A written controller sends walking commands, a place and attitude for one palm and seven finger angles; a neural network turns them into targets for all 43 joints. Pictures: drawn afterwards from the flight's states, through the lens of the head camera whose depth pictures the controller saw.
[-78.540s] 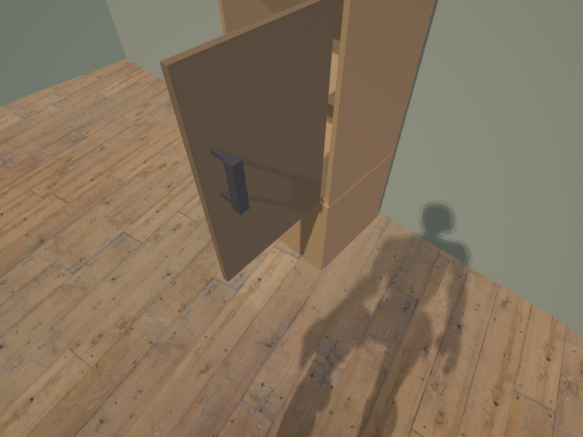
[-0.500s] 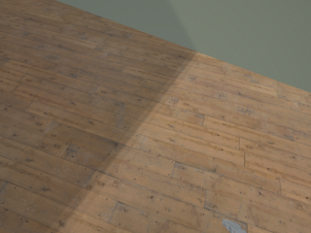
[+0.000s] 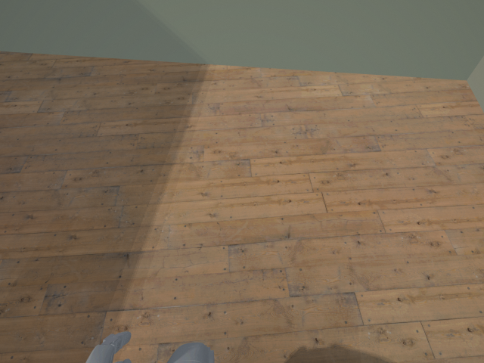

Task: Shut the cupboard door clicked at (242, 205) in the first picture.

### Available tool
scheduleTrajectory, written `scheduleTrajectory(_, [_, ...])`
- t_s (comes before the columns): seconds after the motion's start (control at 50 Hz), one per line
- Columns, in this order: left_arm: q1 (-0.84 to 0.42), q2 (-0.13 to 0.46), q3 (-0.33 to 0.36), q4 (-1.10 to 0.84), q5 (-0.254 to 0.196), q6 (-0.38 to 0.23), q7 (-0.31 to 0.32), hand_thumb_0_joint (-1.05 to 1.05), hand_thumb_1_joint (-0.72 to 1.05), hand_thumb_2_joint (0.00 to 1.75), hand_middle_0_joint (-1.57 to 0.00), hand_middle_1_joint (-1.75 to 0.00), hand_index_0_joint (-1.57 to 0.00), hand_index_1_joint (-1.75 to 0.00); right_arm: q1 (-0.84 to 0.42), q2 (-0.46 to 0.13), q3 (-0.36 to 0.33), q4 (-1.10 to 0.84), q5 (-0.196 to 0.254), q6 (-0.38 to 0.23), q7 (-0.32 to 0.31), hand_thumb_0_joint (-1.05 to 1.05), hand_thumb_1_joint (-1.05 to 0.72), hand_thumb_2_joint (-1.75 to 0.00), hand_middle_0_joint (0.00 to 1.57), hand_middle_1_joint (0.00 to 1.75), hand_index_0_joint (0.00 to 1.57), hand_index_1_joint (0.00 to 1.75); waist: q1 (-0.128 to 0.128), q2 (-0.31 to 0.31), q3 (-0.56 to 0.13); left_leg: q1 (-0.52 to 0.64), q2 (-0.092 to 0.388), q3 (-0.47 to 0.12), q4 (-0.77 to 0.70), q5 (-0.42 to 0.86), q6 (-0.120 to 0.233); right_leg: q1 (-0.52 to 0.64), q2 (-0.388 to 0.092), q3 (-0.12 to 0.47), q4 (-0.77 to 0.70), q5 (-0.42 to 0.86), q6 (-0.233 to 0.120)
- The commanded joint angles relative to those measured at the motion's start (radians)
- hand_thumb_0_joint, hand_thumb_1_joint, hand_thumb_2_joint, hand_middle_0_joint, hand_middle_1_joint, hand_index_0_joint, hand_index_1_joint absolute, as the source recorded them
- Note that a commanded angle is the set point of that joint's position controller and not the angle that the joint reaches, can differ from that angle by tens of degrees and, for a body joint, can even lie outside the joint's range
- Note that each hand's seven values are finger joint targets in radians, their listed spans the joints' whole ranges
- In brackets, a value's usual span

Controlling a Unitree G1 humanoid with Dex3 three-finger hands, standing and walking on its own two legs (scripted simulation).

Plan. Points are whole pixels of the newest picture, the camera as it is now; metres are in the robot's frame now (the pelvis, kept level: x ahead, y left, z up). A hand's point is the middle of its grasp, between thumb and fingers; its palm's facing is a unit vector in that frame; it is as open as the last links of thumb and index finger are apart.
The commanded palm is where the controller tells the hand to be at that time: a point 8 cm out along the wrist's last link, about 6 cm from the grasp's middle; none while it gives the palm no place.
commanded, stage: turn to face it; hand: left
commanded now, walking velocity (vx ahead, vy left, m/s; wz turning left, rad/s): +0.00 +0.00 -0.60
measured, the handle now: out of the picture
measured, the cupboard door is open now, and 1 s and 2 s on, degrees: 3 3 3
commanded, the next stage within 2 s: none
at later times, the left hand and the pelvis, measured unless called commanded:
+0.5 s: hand (157, 328) +0.20 +0.18 -0.15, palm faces -0.29 -0.93 -0.23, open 7.4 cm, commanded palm none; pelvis +0.03 +0.01 +0.00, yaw -18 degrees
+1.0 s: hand (181, 309) +0.24 +0.14 -0.17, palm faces -0.50 -0.84 -0.20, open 7.4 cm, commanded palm none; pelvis +0.06 +0.01 +0.00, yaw -34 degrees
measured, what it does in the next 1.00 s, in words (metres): steps on the spot, turning right: left foot, then right foot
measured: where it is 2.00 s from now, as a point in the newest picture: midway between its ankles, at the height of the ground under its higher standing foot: outside the picture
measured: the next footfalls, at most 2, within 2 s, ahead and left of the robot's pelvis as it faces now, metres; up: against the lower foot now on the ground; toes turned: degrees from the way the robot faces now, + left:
left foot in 0.18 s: +0.09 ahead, +0.14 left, +0.00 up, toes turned -3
right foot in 0.54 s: +0.02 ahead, -0.11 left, +0.00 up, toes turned -24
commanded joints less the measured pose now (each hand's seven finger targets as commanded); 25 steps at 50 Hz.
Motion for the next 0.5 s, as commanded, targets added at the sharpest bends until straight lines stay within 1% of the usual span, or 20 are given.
scheduleTrajectory(0.0, [0.013, 0.206, 0.051, -0.066, 0.004, -0.015, 0.011, 0.0, 0.9, 0.9, -0.2, -0.3, -0.2, -0.3, -0.008, -0.037, -0.003, -0.11, 0.001, -0.039, 0.001, 0.0, -0.9, -0.9, 0.2, 0.3, 0.2, 0.3, 0.027, -0.18, -0.137, -0.014, -0.015, -0.014, -0.132, 0.055, -0.013, 0.093, -0.234, 0.244, -0.206, 0.401, -0.167])
scheduleTrajectory(0.06, [0.025, 0.222, 0.06, -0.057, 0.007, -0.011, 0.007, 0.0, 0.9, 0.9, -0.2, -0.3, -0.2, -0.3, -0.006, -0.027, 0.001, -0.123, 0.006, -0.049, -0.001, 0.0, -0.9, -0.9, 0.2, 0.3, 0.2, 0.3, 0.038, -0.182, -0.141, 0.036, -0.042, 0.0, -0.321, 0.04, -0.008, 0.11, -0.229, 0.29, -0.168, 0.432, -0.172])
scheduleTrajectory(0.08, [0.016, 0.223, 0.062, -0.057, 0.006, -0.008, 0.006, 0.0, 0.9, 0.9, -0.2, -0.3, -0.2, -0.3, 0.015, -0.026, 0.0, -0.122, 0.008, -0.052, -0.004, 0.0, -0.9, -0.9, 0.2, 0.3, 0.2, 0.3, 0.028, -0.204, -0.146, 0.076, -0.051, 0.003, -0.389, 0.064, -0.005, 0.095, -0.222, 0.304, -0.15, 0.437, -0.163])
scheduleTrajectory(0.1, [-0.002, 0.217, 0.062, -0.057, 0.002, -0.005, 0.006, 0.0, 0.9, 0.9, -0.2, -0.3, -0.2, -0.3, 0.051, -0.03, 0.002, -0.112, 0.01, -0.056, -0.008, 0.0, -0.9, -0.9, 0.2, 0.3, 0.2, 0.3, 0.009, -0.204, -0.151, 0.139, -0.059, 0.003, -0.484, 0.127, -0.002, 0.065, -0.204, 0.308, -0.124, 0.416, -0.14])
scheduleTrajectory(0.12, [-0.026, 0.206, 0.06, -0.061, -0.004, 0.0, 0.004, 0.0, 0.9, 0.9, -0.2, -0.3, -0.2, -0.3, 0.098, -0.038, 0.001, -0.096, 0.009, -0.062, -0.01, 0.0, -0.9, -0.9, 0.2, 0.3, 0.2, 0.3, -0.018, -0.187, -0.148, 0.239, -0.061, 0.01, -0.61, 0.231, 0.001, 0.0, -0.176, 0.294, -0.091, 0.345, -0.101])
scheduleTrajectory(0.14, [-0.023, 0.16, 0.052, -0.07, -0.011, 0.006, 0.002, 0.0, 0.9, 0.9, -0.2, -0.3, -0.2, -0.3, 0.13, -0.082, -0.006, -0.091, 0.004, -0.073, -0.011, 0.0, -0.9, -0.9, 0.2, 0.3, 0.2, 0.3, -0.026, -0.052, -0.163, 0.331, 0.022, -0.089, -0.767, 0.267, 0.026, -0.081, -0.095, 0.236, 0.006, 0.197, -0.046])
scheduleTrajectory(0.16, [0.022, 0.096, 0.04, -0.09, -0.021, 0.012, -0.008, 0.0, 0.9, 0.9, -0.2, -0.3, -0.2, -0.3, 0.133, -0.189, -0.022, -0.1, -0.014, -0.08, -0.015, 0.0, -0.9, -0.9, 0.2, 0.3, 0.2, 0.3, -0.009, 0.243, -0.165, 0.42, 0.266, -0.334, -0.828, 0.379, 0.131, -0.25, 0.046, 0.102, 0.209, -0.139, 0.02])
scheduleTrajectory(0.18, [-0.001, 0.109, 0.038, -0.106, -0.013, 0.005, -0.013, 0.0, 0.9, 0.9, -0.2, -0.3, -0.2, -0.3, 0.152, -0.215, -0.025, -0.117, -0.016, -0.075, -0.02, 0.0, -0.9, -0.9, 0.2, 0.3, 0.2, 0.3, -0.03, 0.241, -0.158, 0.357, 0.389, -0.416, -0.839, 0.447, 0.231, -0.256, 0.033, 0.055, 0.419, -0.339, 0.033])
scheduleTrajectory(0.2, [-0.026, 0.115, 0.043, -0.093, 0.001, 0.008, -0.015, 0.0, 0.9, 0.9, -0.2, -0.3, -0.2, -0.3, 0.133, -0.186, -0.017, -0.108, -0.023, -0.082, -0.024, 0.0, -0.9, -0.9, 0.2, 0.3, 0.2, 0.3, -0.024, 0.211, -0.137, 0.326, 0.364, -0.397, -0.841, 0.511, 0.235, -0.272, 0.011, 0.084, 0.549, -0.312, 0.041])
scheduleTrajectory(0.22, [-0.016, 0.119, 0.052, -0.081, -0.001, 0.01, -0.023, 0.0, 0.9, 0.9, -0.2, -0.3, -0.2, -0.3, 0.084, -0.164, -0.01, -0.123, -0.021, -0.082, -0.025, 0.0, -0.9, -0.9, 0.2, 0.3, 0.2, 0.3, 0.004, 0.186, -0.117, 0.312, 0.325, -0.311, -0.817, 0.577, 0.228, -0.281, -0.013, 0.078, 0.611, -0.257, 0.049])
scheduleTrajectory(0.24, [-0.015, 0.117, 0.05, -0.074, -0.004, 0.01, -0.031, 0.0, 0.9, 0.9, -0.2, -0.3, -0.2, -0.3, 0.042, -0.143, -0.005, -0.136, -0.018, -0.083, -0.026, 0.0, -0.9, -0.9, 0.2, 0.3, 0.2, 0.3, 0.015, 0.163, -0.112, 0.325, 0.303, -0.231, -0.793, 0.629, 0.225, -0.287, -0.034, 0.053, 0.613, -0.232, 0.056])
scheduleTrajectory(0.26, [-0.023, 0.103, 0.047, -0.07, -0.007, 0.015, -0.036, 0.0, 0.9, 0.9, -0.2, -0.3, -0.2, -0.3, 0.034, -0.129, -0.003, -0.135, -0.02, -0.08, -0.027, 0.0, -0.9, -0.9, 0.2, 0.3, 0.2, 0.3, 0.016, 0.142, -0.109, 0.339, 0.269, -0.152, -0.775, 0.678, 0.212, -0.274, -0.039, 0.042, 0.583, -0.208, 0.063])
scheduleTrajectory(0.28, [-0.024, 0.09, 0.044, -0.071, -0.008, 0.019, -0.039, 0.0, 0.9, 0.9, -0.2, -0.3, -0.2, -0.3, 0.041, -0.125, -0.005, -0.131, -0.02, -0.078, -0.028, 0.0, -0.9, -0.9, 0.2, 0.3, 0.2, 0.3, 0.013, 0.139, -0.119, 0.361, 0.251, -0.102, -0.76, 0.707, 0.205, -0.259, -0.037, 0.021, 0.545, -0.196, 0.066])
scheduleTrajectory(0.32, [-0.034, 0.078, 0.04, -0.074, -0.01, 0.023, -0.041, 0.0, 0.9, 0.9, -0.2, -0.3, -0.2, -0.3, 0.066, -0.126, -0.01, -0.115, -0.017, -0.075, -0.026, 0.0, -0.9, -0.9, 0.2, 0.3, 0.2, 0.3, -0.001, 0.142, -0.144, 0.411, 0.256, -0.057, -0.743, 0.715, 0.208, -0.234, -0.038, -0.003, 0.455, -0.185, 0.066])
scheduleTrajectory(0.34, [-0.046, 0.074, 0.038, -0.078, -0.008, 0.02, -0.042, 0.0, 0.9, 0.9, -0.2, -0.3, -0.2, -0.3, 0.075, -0.129, -0.014, -0.109, -0.016, -0.073, -0.026, 0.0, -0.9, -0.9, 0.2, 0.3, 0.2, 0.3, -0.01, 0.142, -0.141, 0.415, 0.263, -0.035, -0.733, 0.716, 0.208, -0.211, -0.038, -0.019, 0.389, -0.186, 0.062])
scheduleTrajectory(0.38, [-0.047, 0.064, 0.035, -0.081, -0.008, 0.019, -0.043, 0.0, 0.9, 0.9, -0.2, -0.3, -0.2, -0.3, 0.069, -0.141, -0.021, -0.1, -0.017, -0.068, -0.018, 0.0, -0.9, -0.9, 0.2, 0.3, 0.2, 0.3, -0.013, 0.168, -0.137, 0.388, 0.267, -0.001, -0.724, 0.675, 0.201, -0.149, -0.023, -0.048, 0.291, -0.168, 0.055])
scheduleTrajectory(0.42, [-0.037, 0.067, 0.034, -0.081, -0.007, 0.013, -0.042, 0.0, 0.9, 0.9, -0.2, -0.3, -0.2, -0.3, 0.057, -0.154, -0.03, -0.098, -0.016, -0.063, -0.013, 0.0, -0.9, -0.9, 0.2, 0.3, 0.2, 0.3, -0.01, 0.183, -0.135, 0.367, 0.275, 0.014, -0.691, 0.649, 0.189, -0.085, -0.009, -0.07, 0.179, -0.14, 0.042])
scheduleTrajectory(0.44, [-0.019, 0.074, 0.034, -0.077, -0.004, 0.01, -0.041, 0.0, 0.9, 0.9, -0.2, -0.3, -0.2, -0.3, 0.053, -0.151, -0.033, -0.097, -0.014, -0.06, -0.009, 0.0, -0.9, -0.9, 0.2, 0.3, 0.2, 0.3, -0.001, 0.168, -0.129, 0.342, 0.266, 0.036, -0.663, 0.618, 0.17, -0.038, 0.001, -0.084, 0.108, -0.085, 0.035])
scheduleTrajectory(0.46, [0.024, 0.081, 0.038, -0.066, -0.005, 0.006, -0.04, 0.0, 0.9, 0.9, -0.2, -0.3, -0.2, -0.3, 0.03, -0.157, -0.035, -0.1, -0.011, -0.058, -0.008, 0.0, -0.9, -0.9, 0.2, 0.3, 0.2, 0.3, 0.027, 0.147, -0.147, 0.318, 0.249, 0.058, -0.609, 0.569, 0.142, 0.033, 0.009, -0.092, -0.002, 0.007, 0.027])
scheduleTrajectory(0.48, [0.093, 0.116, 0.048, -0.045, -0.002, 0.0, -0.036, 0.0, 0.9, 0.9, -0.2, -0.3, -0.2, -0.3, 0.009, -0.151, -0.039, -0.109, -0.005, -0.057, -0.004, 0.0, -0.9, -0.9, 0.2, 0.3, 0.2, 0.3, 0.064, 0.083, -0.166, 0.237, 0.217, 0.095, -0.5, 0.47, 0.097, 0.162, -0.016, -0.056, -0.124, 0.124, 0.009])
